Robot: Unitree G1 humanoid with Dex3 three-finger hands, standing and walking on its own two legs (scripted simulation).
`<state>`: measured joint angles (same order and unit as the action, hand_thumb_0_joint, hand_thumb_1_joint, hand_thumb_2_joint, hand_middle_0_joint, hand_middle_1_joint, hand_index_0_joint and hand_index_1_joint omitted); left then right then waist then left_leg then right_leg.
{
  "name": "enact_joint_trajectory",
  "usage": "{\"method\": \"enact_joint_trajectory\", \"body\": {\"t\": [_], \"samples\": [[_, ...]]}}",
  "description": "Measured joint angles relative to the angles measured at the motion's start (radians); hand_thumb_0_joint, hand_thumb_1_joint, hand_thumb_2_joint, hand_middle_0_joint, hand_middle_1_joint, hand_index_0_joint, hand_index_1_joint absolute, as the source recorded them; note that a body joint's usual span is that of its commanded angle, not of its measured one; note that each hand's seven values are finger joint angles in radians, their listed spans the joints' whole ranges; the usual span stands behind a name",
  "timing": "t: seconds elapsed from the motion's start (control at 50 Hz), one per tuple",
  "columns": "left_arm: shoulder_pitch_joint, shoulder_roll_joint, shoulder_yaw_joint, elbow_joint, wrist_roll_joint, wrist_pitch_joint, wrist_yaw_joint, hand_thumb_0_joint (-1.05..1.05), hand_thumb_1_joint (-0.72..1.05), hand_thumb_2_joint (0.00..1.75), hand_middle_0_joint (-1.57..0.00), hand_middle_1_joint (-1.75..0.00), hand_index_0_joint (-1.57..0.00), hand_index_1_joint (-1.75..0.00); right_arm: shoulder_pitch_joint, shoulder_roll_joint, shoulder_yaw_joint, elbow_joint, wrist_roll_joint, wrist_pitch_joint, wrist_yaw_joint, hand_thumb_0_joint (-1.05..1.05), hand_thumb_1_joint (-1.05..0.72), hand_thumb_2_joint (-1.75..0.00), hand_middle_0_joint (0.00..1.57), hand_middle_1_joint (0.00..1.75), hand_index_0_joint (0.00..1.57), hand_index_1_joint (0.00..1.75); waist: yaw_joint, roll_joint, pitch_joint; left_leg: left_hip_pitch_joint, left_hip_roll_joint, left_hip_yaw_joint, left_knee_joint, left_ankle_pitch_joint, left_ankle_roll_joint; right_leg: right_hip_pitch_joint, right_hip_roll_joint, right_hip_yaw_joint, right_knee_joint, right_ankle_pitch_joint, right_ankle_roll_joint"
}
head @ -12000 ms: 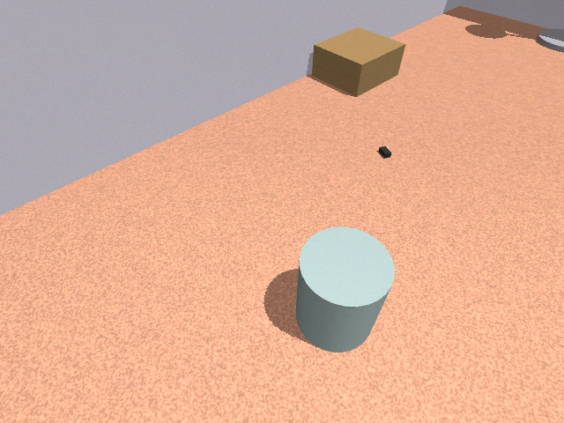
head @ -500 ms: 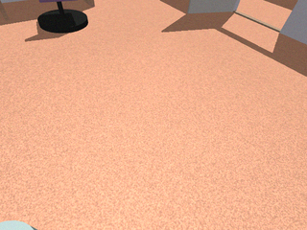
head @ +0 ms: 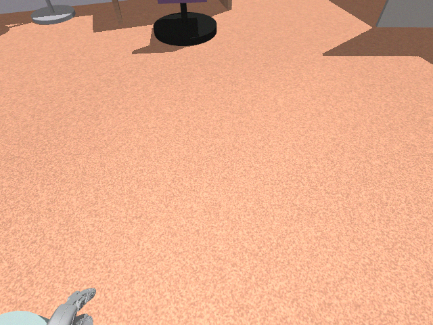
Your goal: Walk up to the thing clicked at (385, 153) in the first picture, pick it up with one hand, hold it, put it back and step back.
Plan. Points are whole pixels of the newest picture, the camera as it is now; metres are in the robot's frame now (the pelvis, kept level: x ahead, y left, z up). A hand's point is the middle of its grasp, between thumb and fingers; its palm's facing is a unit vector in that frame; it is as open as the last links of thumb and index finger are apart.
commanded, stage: walk up
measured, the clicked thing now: out of the picture +0.87 +1.35 -0.75
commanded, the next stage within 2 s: none
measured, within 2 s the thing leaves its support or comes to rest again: neither
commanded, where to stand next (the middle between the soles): +0.15 -0.02 m, yaw +26 degrees
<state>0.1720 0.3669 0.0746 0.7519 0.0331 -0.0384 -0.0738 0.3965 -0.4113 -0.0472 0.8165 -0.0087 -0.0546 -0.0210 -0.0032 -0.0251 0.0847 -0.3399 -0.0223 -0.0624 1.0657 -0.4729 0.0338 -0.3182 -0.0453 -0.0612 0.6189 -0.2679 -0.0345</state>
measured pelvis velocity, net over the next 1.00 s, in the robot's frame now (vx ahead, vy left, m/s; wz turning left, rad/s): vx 0.07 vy -0.07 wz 0.45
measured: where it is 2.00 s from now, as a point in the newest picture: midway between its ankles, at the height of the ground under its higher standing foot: outside the picture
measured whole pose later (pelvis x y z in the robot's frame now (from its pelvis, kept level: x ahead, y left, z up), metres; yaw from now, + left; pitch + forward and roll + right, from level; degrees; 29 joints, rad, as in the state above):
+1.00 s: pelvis +0.07 -0.07 -0.02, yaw +26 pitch -1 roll +1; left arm 0.34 0.48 0.08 0.80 0.05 -0.04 0.02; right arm 0.28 -0.46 -0.10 0.82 -0.02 0.07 0.06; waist 0.04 0.06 0.11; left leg -0.36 0.03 -0.07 0.79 -0.47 -0.02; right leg -0.35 -0.22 -0.12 0.74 -0.35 0.03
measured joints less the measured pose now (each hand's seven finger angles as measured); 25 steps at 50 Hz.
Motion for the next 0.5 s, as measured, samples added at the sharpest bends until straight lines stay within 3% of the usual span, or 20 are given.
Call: {"method": "enact_joint_trajectory", "body": {"t": [0.06,0.16,0.26,0.32,0.34,0.36,0.4,0.42,0.5], "samples": [[0.05,-0.014,-0.008,0.006,-0.007,-0.002,0.007,0.0,0.9,0.9,-0.2,-0.3,-0.21,-0.3,-0.021,-0.024,-0.007,-0.011,0.001,-0.012,0.017,0.01,-0.9,-0.89,0.2,0.3,0.2,0.29,0.025,0.014,-0.017,-0.093,0.03,0.055,0.036,0.094,0.006,0.079,0.004,-0.037,-0.079,0.001,-0.007],[0.126,0.007,-0.008,0.015,-0.005,-0.002,0.017,0.0,0.9,0.9,-0.2,-0.3,-0.21,-0.3,-0.067,-0.034,-0.016,-0.033,0.002,-0.008,0.037,0.01,-0.91,-0.89,0.2,0.3,0.2,0.29,0.051,0.026,0.0,-0.173,0.063,0.066,-0.107,0.19,-0.01,0.159,0.038,-0.1,-0.142,-0.022,-0.032],[0.156,0.033,-0.015,0.02,-0.008,0.023,0.036,0.01,0.9,0.9,-0.2,-0.3,-0.21,-0.3,-0.119,-0.012,-0.012,-0.05,-0.001,0.015,0.032,0.01,-0.91,-0.89,0.2,0.3,0.2,0.29,0.071,0.009,0.055,-0.158,0.049,0.101,-0.304,0.279,-0.015,0.182,0.05,-0.158,-0.102,-0.09,-0.038],[0.168,0.042,-0.025,0.025,-0.017,0.041,0.043,0.01,0.9,0.9,-0.2,-0.3,-0.2,-0.3,-0.138,-0.002,-0.008,-0.064,-0.004,0.025,0.031,0.01,-0.91,-0.89,0.2,0.3,0.2,0.29,0.078,-0.002,0.067,-0.093,0.027,0.122,-0.404,0.318,0.013,0.162,0.039,-0.184,0.001,-0.173,-0.034],[0.166,0.046,-0.028,0.032,-0.023,0.047,0.047,0.01,0.9,0.9,-0.2,-0.3,-0.2,-0.3,-0.147,0.006,-0.007,-0.069,-0.008,0.026,0.028,0.01,-0.91,-0.89,0.2,0.3,0.2,0.29,0.073,-0.02,0.072,-0.071,0.008,0.121,-0.426,0.259,0.019,0.141,0.017,-0.188,0.067,-0.206,-0.027],[0.15,0.045,-0.03,0.041,-0.03,0.054,0.051,0.01,0.9,0.9,-0.2,-0.3,-0.2,-0.3,-0.161,0.013,-0.007,-0.077,-0.012,0.027,0.024,0.01,-0.91,-0.89,0.2,0.3,0.2,0.29,0.067,-0.037,0.088,-0.07,-0.013,0.123,-0.417,0.243,0.023,0.101,-0.008,-0.169,0.166,-0.205,-0.007],[0.118,0.024,-0.035,0.04,-0.043,0.07,0.059,0.01,0.91,0.9,-0.2,-0.3,-0.2,-0.3,-0.184,0.011,-0.002,-0.105,-0.01,0.028,0.014,0.01,-0.9,-0.89,0.2,0.3,0.2,0.3,0.052,-0.019,0.121,-0.077,-0.015,0.102,-0.382,0.239,0.031,-0.001,0.014,-0.083,0.411,-0.285,0.044],[0.107,0.015,-0.043,0.037,-0.044,0.073,0.063,0.01,0.91,0.9,-0.2,-0.3,-0.2,-0.3,-0.196,0.012,0.0,-0.112,-0.002,0.03,0.009,0.01,-0.9,-0.89,0.2,0.3,0.2,0.3,0.047,-0.006,0.131,-0.071,-0.011,0.09,-0.381,0.242,0.034,-0.043,0.024,-0.049,0.504,-0.315,0.052],[0.081,0.013,-0.054,0.029,-0.047,0.076,0.052,0.01,0.91,0.9,-0.2,-0.3,-0.2,-0.3,-0.217,0.036,0.014,-0.127,0.007,0.05,0.001,0.01,-0.9,-0.89,0.21,0.3,0.2,0.3,0.032,0.007,0.102,-0.052,-0.006,0.058,-0.421,0.264,0.012,-0.128,-0.01,0.045,0.537,-0.296,0.031]]}}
